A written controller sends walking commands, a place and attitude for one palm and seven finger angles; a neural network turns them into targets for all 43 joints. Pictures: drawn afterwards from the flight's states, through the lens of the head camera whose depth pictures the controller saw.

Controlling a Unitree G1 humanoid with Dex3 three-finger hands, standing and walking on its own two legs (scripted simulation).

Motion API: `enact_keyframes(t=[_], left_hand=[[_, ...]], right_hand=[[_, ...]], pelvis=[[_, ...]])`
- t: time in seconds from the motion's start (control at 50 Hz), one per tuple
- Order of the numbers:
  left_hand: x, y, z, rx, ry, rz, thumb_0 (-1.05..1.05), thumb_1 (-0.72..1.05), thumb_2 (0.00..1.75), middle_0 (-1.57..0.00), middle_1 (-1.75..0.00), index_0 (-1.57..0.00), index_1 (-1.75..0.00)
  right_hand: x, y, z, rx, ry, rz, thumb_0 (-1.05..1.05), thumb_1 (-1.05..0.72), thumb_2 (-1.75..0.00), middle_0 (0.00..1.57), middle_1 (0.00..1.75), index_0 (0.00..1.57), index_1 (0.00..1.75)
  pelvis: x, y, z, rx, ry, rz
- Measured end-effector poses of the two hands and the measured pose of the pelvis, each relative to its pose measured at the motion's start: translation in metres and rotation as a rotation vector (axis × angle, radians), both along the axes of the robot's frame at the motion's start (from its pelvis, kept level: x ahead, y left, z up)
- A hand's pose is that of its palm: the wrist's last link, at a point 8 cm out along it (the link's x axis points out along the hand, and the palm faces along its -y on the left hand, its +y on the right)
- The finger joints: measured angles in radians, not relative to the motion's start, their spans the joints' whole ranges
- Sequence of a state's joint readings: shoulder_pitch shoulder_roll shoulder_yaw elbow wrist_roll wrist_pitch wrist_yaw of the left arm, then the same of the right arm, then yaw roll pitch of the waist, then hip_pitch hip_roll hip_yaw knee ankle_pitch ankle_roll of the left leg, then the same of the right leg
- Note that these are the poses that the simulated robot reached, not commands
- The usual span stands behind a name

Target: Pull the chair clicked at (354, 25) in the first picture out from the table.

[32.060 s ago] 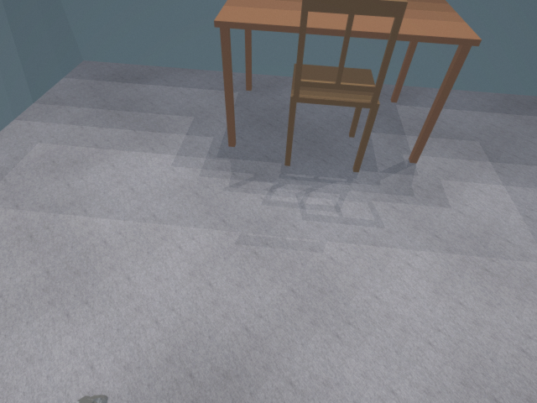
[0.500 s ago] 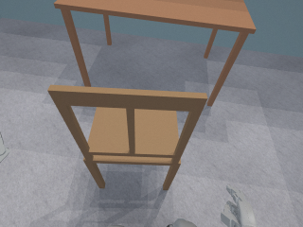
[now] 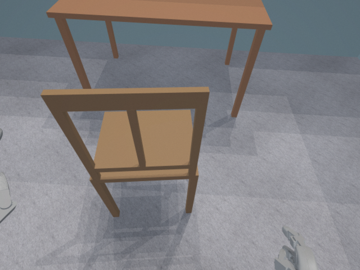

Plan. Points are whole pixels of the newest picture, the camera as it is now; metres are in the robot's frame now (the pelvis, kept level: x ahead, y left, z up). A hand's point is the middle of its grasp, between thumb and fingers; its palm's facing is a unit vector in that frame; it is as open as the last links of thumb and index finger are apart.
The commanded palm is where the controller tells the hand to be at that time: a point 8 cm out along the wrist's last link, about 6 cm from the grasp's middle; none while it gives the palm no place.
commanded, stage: stop stepping back and stand still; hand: left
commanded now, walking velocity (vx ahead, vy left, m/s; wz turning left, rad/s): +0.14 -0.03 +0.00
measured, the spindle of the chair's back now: (137, 140) +0.50 +0.14 -0.09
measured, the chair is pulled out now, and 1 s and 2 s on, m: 0.67 0.67 0.67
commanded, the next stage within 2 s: let the arm hang, fingers relaxed in 0.56 s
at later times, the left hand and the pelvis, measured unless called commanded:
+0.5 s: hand (3, 239) +0.15 +0.24 +0.16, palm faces +0.40 -0.80 -0.45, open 7.4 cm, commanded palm +0.09 +0.29 +0.19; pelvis -0.05 -0.01 +0.01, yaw +0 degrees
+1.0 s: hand out of the picture +0.06 +0.16 -0.16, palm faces +0.12 -0.99 -0.12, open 6.7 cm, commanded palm none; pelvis -0.02 +0.00 +0.00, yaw +2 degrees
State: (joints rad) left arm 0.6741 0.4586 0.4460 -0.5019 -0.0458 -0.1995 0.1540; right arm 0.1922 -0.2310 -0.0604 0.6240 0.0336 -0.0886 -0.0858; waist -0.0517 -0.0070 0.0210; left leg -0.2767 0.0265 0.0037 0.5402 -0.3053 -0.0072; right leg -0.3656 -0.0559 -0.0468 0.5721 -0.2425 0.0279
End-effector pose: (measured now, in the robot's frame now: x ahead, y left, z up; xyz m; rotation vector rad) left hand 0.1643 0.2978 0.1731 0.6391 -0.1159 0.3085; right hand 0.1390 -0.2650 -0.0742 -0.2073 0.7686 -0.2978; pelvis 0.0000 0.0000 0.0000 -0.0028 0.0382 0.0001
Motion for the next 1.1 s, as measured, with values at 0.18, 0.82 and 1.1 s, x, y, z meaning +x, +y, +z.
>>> enact_keyframes(t=[0.18, 0.82, 1.1], left_hand=[[-0.048, -0.008, 0.029, -0.038, -0.237, 0.028, 0.02, 0.88, 0.9, -0.22, -0.3, -0.21, -0.3], [-0.038, -0.003, -0.182, -0.394, 0.599, 0.219, 0.01, 0.91, 0.9, -0.19, -0.3, -0.19, -0.3], [-0.147, -0.073, -0.313, -0.661, 1.247, 0.298, -0.05, 1.0, 0.9, -0.21, -0.3, -0.21, -0.3]], right_hand=[[-0.028, 0.014, 0.01, 0.015, -0.06, 0.072, 0.01, -0.91, -0.9, 0.2, 0.3, 0.2, 0.3], [-0.057, 0.035, -0.051, 0.136, 0.186, 0.146, 0.01, -0.91, -0.9, 0.2, 0.3, 0.2, 0.3], [-0.12, 0.022, -0.04, 0.064, 0.498, 0.059, -0.01, -0.94, -0.9, 0.2, 0.3, 0.2, 0.3]], pelvis=[[-0.022, -0.007, 0.004, -0.009, -0.08, 0.008], [-0.028, 0.007, -0.006, 0.01, -0.046, 0.031], [-0.01, -0.006, 0.005, -0.015, -0.05, 0.043]])
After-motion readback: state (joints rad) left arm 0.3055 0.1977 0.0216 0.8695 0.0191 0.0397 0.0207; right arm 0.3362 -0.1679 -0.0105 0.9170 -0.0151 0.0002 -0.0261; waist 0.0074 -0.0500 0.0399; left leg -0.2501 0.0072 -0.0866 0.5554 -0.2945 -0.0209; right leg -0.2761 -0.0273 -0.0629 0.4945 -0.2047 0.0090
